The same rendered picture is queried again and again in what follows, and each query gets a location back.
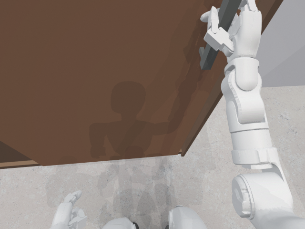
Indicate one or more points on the robot right forearm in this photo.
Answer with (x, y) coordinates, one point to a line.
(247, 121)

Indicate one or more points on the handle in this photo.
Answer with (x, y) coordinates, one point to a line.
(226, 15)

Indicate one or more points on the right robot hand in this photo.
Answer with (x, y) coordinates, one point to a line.
(245, 31)

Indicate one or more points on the robot thigh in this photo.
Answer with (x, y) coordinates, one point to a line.
(120, 223)
(185, 218)

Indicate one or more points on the left robot hand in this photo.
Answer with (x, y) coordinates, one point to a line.
(73, 218)

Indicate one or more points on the robot left thigh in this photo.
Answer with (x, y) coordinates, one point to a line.
(120, 223)

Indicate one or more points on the wardrobe door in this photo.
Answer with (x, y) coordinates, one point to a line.
(99, 80)
(8, 154)

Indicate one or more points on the robot right thigh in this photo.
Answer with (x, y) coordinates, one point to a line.
(185, 218)

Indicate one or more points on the right robot upper arm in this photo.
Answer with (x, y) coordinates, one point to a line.
(263, 198)

